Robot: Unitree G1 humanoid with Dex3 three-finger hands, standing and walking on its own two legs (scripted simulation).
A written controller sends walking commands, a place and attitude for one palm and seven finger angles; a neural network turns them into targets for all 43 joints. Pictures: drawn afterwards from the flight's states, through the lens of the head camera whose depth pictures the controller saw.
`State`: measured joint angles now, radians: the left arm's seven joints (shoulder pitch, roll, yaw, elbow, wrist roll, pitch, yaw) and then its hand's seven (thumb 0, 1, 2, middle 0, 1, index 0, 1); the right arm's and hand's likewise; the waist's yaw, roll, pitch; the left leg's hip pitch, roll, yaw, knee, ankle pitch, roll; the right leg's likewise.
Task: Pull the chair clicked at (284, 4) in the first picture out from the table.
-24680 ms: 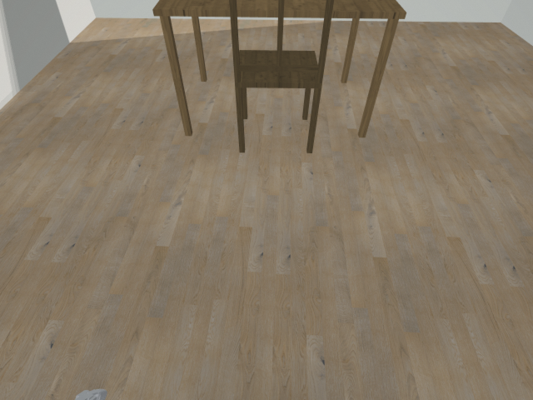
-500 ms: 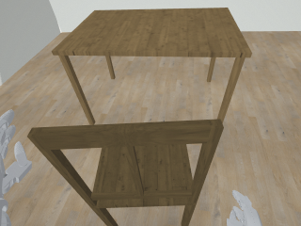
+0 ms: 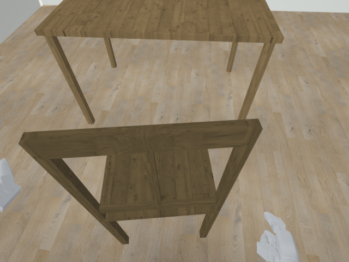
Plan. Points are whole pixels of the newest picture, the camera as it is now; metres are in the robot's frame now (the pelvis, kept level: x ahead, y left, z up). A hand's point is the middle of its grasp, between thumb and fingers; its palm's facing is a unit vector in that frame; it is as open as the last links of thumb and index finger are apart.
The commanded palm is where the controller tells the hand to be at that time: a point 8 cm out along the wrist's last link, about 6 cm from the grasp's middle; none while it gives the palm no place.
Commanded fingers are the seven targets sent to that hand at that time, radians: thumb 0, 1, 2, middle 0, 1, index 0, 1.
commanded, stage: step back with the hand held close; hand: left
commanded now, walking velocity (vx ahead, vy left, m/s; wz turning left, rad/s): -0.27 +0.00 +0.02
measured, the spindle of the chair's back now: (153, 182) +0.32 +0.08 -0.06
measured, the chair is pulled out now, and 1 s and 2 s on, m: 0.61 0.61 0.61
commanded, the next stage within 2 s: stop stepping back and stand still in 1.70 s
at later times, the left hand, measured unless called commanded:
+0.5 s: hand (2, 207) +0.17 +0.27 +0.16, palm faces +0.48 -0.73 -0.49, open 7.5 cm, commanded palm +0.10 +0.29 +0.18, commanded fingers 0.00 0.90 0.90 -0.20 -0.30 -0.20 -0.30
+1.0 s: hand out of the picture +0.16 +0.26 +0.17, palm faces +0.48 -0.75 -0.46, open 7.5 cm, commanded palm +0.09 +0.30 +0.18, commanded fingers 0.00 0.90 0.90 -0.20 -0.30 -0.20 -0.30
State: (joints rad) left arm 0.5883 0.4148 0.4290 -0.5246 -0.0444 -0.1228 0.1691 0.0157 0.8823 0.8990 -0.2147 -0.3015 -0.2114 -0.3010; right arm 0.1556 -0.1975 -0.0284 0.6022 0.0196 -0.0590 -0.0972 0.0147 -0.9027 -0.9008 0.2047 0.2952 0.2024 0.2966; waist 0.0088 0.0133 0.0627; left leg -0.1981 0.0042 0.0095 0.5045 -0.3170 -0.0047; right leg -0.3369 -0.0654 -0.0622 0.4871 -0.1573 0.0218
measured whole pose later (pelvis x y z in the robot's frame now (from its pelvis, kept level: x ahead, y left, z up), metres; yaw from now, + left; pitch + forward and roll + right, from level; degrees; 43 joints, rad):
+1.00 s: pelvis -0.05 +0.00 -0.01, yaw +1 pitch +3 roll -1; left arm 0.54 0.40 0.44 -0.57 -0.02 -0.17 0.20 0.01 0.88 0.90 -0.21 -0.30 -0.21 -0.30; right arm 0.16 -0.21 -0.02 0.63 -0.01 -0.07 -0.09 0.01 -0.90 -0.90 0.21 0.30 0.20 0.30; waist 0.01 -0.02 0.00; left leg -0.39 0.02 -0.02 0.64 -0.31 0.00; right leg -0.47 -0.05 -0.08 0.51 -0.09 0.01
